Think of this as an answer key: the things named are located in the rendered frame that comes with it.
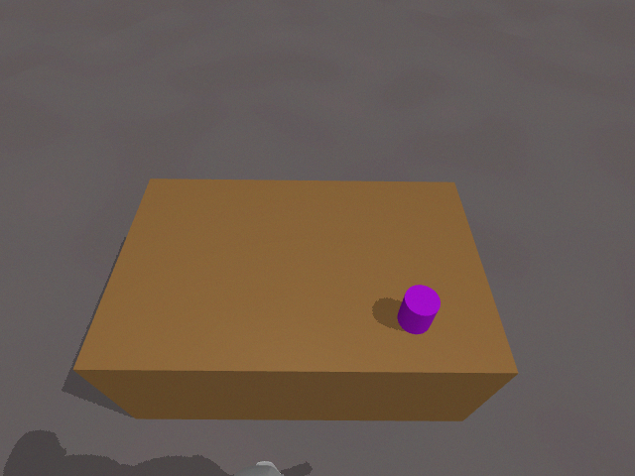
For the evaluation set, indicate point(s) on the can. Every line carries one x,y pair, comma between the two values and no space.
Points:
418,309

